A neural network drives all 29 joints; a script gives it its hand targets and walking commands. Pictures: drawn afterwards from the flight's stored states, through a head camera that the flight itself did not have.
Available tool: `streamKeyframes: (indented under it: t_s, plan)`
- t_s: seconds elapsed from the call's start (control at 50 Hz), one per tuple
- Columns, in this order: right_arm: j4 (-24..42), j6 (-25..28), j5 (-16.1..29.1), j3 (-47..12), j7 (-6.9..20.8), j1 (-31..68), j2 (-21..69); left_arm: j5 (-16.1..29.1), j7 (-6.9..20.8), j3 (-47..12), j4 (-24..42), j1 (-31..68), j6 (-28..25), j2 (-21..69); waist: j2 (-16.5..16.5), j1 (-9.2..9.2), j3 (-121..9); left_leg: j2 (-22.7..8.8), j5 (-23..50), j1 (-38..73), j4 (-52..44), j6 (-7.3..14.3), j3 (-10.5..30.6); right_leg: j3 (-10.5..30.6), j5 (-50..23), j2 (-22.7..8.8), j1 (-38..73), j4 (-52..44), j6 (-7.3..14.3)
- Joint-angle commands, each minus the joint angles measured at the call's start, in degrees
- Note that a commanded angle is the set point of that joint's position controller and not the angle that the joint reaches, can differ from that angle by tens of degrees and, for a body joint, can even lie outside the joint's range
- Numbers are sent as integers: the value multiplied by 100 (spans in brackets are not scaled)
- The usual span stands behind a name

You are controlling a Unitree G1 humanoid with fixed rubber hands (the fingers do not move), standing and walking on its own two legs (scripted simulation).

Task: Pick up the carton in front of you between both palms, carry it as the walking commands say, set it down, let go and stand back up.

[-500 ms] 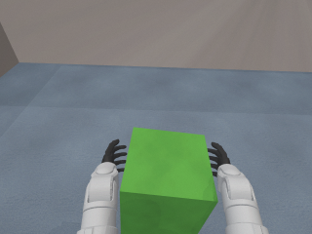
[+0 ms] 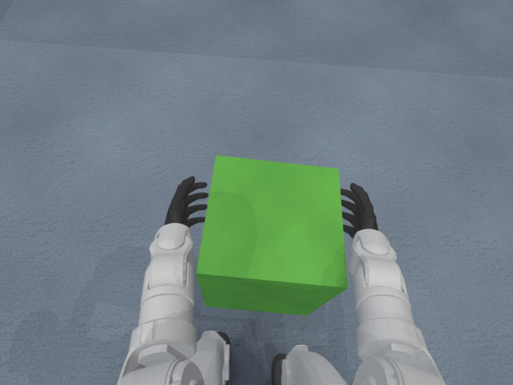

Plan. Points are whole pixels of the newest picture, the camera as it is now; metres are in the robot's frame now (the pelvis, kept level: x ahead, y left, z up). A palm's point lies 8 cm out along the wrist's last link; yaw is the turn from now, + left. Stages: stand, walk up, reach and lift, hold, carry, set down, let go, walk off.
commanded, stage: set down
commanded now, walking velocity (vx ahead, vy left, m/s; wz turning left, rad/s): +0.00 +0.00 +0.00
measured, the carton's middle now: (266, 243) +0.36 +0.00 -0.13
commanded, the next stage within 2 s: none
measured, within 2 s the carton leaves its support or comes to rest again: neither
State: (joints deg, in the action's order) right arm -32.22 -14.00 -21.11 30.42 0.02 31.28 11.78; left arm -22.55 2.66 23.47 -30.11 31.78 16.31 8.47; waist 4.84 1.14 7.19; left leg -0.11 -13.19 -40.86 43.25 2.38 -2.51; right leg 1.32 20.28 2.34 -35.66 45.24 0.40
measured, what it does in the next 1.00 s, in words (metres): lowers itself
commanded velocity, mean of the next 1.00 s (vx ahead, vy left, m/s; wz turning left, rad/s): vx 0.00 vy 0.00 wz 0.00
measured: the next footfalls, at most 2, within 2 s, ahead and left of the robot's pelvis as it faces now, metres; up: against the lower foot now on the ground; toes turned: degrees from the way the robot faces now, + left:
none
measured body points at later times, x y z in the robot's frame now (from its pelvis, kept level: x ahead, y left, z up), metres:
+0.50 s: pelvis -0.04 +0.00 -0.14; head +0.18 +0.03 +0.25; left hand +0.42 +0.16 -0.21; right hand +0.40 -0.14 -0.21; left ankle +0.08 +0.10 -0.70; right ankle +0.02 -0.12 -0.70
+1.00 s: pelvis -0.05 +0.01 -0.26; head +0.25 +0.05 +0.08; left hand +0.45 +0.19 -0.38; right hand +0.44 -0.11 -0.38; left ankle +0.08 +0.10 -0.70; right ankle +0.02 -0.12 -0.70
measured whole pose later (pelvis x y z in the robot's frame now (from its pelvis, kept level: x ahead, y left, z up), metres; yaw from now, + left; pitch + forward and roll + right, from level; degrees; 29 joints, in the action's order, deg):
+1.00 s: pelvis -0.05 +0.01 -0.26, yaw -5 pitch +46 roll -5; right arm -40.9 -10.7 -6.3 26.7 -9.1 56.5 3.3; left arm -10.7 -0.6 18.7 -44.0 60.8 13.5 -6.8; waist 4.9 3.3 -5.1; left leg 0.7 -25.3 -122.3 101.8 1.9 1.6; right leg 0.5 35.0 6.7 -115.4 104.2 -2.8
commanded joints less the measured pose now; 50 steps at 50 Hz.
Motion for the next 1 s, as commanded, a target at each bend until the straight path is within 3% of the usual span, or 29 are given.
streamKeyframes:
  t_s: [0.0,0.02,0.06,0.08,0.1,0.2,0.22,0.26,0.28,0.3,0.42,0.46,0.5,0.52,0.54,0.56,0.7,0.72,0.76,0.78,0.8,0.82,0.86,0.88,0.9,0.92,0.94,0.96,0.98]
  plan:
    - [-435,1043,1111,-3278,704,2950,4072,1089,595,-2812,-242,2892,-1097,3764,-448,66,-4549,481,2827,2623,1083,-124,913,370,-1350,637,-2294,349,-14]
    - [-391,1097,1223,-3493,674,2606,4265,1029,553,-3044,-91,2524,-1178,4026,-738,219,-5353,503,3472,2875,1342,-127,884,420,-1671,654,-2456,608,-62]
    - [34,1249,1451,-4026,504,2730,3978,1624,511,-3656,275,3043,-1267,4077,-846,-193,-6795,417,4447,3433,1938,-96,1106,469,-1979,600,-3027,757,27]
    - [354,1275,1688,-4359,440,2876,4250,1675,431,-4147,797,3056,-1333,3973,-751,180,-7602,419,4787,3666,2078,-109,1101,355,-2046,718,-3128,1123,-73]
    - [572,1265,1768,-4607,413,2682,4379,1737,381,-4170,690,2699,-1293,4123,-452,73,-8053,453,5279,3855,2217,-89,1144,316,-2320,787,-3129,1180,-129]
    - [-430,768,1261,-3877,270,2883,4326,1496,559,-3505,-321,2918,-895,3905,-587,79,-5696,657,894,107,1991,-234,559,345,-332,700,-3268,1398,-125]
    - [-307,681,979,-3578,304,3029,4415,1346,628,-3261,-127,3225,-879,3789,-224,15,-5637,704,718,-306,1947,-228,577,164,-250,786,-3373,1584,-206]
    - [-280,621,1198,-3582,331,3561,4659,1106,752,-2901,-744,3356,-736,3822,-288,267,-5259,708,224,-945,2376,-78,362,344,343,689,-3577,1622,-252]
    - [-456,567,1201,-3452,303,3722,4653,1114,805,-2795,-786,3688,-710,3803,-224,32,-5430,660,-37,-1078,2425,-87,409,158,440,745,-3684,1781,-277]
    - [-775,475,1080,-3145,352,3599,4580,1038,854,-2597,-793,3860,-684,3603,-335,207,-5260,680,-191,-1212,2465,-75,414,175,595,744,-4113,1906,-262]
    - [-644,334,1354,-3333,335,4802,4759,970,852,-2015,-1242,4436,-506,3337,48,664,-5977,739,-267,-1883,3169,-75,251,88,735,921,-4593,2542,-373]
    - [-652,337,1344,-3320,353,4964,4488,1035,844,-2143,-1253,4525,-472,3633,-137,401,-6040,696,-63,-2046,3393,-107,284,26,509,927,-4755,2852,-360]
    - [-782,334,1410,-3306,301,4938,4512,1128,862,-2206,-1210,4572,-465,3528,-143,572,-6467,736,147,-2041,3622,-133,245,25,375,945,-4900,3090,-328]
    - [-801,372,1362,-3271,277,4725,4543,1372,845,-2485,-1057,4856,-518,3851,-175,187,-6574,722,255,-2001,3709,-192,291,-87,269,988,-4940,3161,-333]
    - [-609,459,1492,-3269,221,5084,4435,1481,832,-2682,-1006,5173,-520,3851,-521,331,-6927,755,251,-1714,3879,-243,264,-41,342,1025,-5178,3362,-267]
    - [-1103,383,1399,-3031,223,4798,4383,1509,784,-2736,-881,5231,-497,3780,-675,144,-6735,691,61,-1700,3816,-330,386,-181,353,1040,-5556,3532,-273]
    - [-591,468,1789,-3250,280,5637,4087,1718,628,-3059,-719,5458,-393,3790,-1161,454,-7329,702,125,-1500,4305,-434,615,-355,533,1090,-6373,4437,-150]
    - [-698,416,1637,-3245,291,5628,4194,1702,591,-3125,-742,5564,-379,3799,-1220,324,-7227,720,416,-1662,4347,-470,591,-291,317,1118,-6520,4393,-179]
    - [-590,384,1762,-3375,300,5551,4214,1639,598,-3147,-761,5299,-345,3652,-1005,455,-7411,692,483,-1752,4599,-360,514,-241,400,1095,-6610,4565,-213]
    - [-405,406,1905,-3434,335,5887,4115,1678,627,-2984,-1228,5265,-297,3684,-873,316,-7031,656,535,-2129,4669,-322,535,-349,434,1095,-6792,4581,-199]
    - [-67,426,2040,-3646,332,6230,4238,1803,647,-3025,-1100,5329,-345,3830,-620,566,-7364,679,649,-1916,4669,-320,589,-401,255,1075,-6742,4730,-304]
    - [-447,446,1872,-3428,309,6038,4077,1777,667,-3080,-1100,5035,-341,3964,-838,429,-7449,707,793,-2106,4827,-373,568,-340,274,1057,-6762,4724,-220]
    - [-560,485,1969,-3357,301,6160,3955,1698,608,-2856,-1275,5234,-344,3571,-942,708,-7084,675,543,-2162,4845,-324,666,-350,440,1070,-7301,4977,-240]
    - [-755,435,1845,-3399,334,5955,3899,1690,624,-2777,-1332,5187,-378,3531,-765,503,-6757,665,632,-2608,5054,-324,534,-350,566,1053,-7406,4938,-246]
    - [-831,402,1878,-3259,355,5979,4035,1719,606,-2899,-1288,5522,-396,3315,-631,627,-6696,659,697,-2659,5062,-338,565,-329,372,1085,-7458,5035,-224]
    - [-871,398,1821,-3115,369,6002,3929,1676,629,-2829,-1423,5622,-391,3361,-583,370,-6674,596,669,-2864,5193,-339,564,-387,371,1070,-7432,5091,-255]
    - [-799,445,1990,-3297,379,6133,3960,1697,645,-2804,-1486,5409,-414,3442,-641,698,-6907,643,634,-2941,5207,-293,387,-381,454,1086,-7258,5133,-248]
    - [-657,490,1918,-3183,348,6332,3663,1891,646,-3022,-1210,5727,-444,3495,-714,350,-7033,599,765,-2753,5263,-339,660,-532,320,1070,-7503,5335,-251]
    - [-703,518,2054,-3289,307,6333,3968,1934,672,-3064,-1234,6017,-435,3415,-665,428,-7191,606,765,-2614,5417,-325,587,-419,420,1105,-7534,5359,-244]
